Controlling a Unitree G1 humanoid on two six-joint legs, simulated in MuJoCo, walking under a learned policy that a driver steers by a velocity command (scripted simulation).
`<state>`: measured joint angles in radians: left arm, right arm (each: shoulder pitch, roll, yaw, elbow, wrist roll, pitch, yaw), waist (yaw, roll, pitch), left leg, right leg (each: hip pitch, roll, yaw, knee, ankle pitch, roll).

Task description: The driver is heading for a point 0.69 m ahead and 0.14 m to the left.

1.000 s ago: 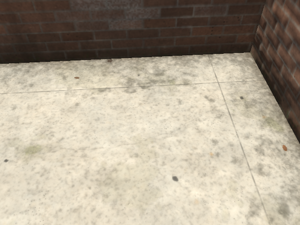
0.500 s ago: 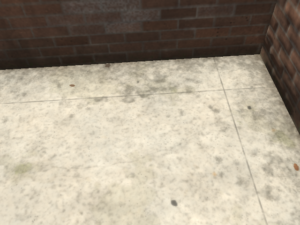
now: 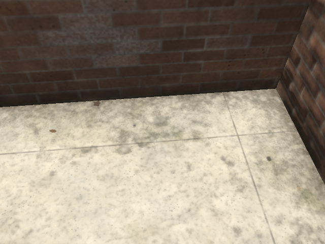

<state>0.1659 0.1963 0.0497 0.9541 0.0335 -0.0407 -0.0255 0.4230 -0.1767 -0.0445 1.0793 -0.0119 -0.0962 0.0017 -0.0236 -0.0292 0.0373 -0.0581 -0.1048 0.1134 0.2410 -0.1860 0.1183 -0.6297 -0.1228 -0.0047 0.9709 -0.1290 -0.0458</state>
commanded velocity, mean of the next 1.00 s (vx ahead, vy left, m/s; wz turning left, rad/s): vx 0.48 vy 0.00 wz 0.29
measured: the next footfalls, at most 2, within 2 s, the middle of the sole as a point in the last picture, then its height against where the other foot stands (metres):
right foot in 0.26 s outside the picture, level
left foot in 0.82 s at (145, 221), level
